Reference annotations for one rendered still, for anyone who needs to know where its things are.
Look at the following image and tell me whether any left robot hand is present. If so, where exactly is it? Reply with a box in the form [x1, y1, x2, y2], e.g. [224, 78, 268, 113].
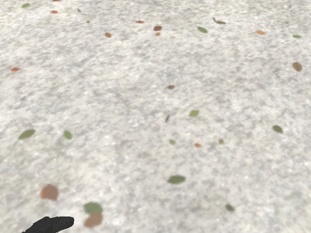
[22, 216, 74, 233]

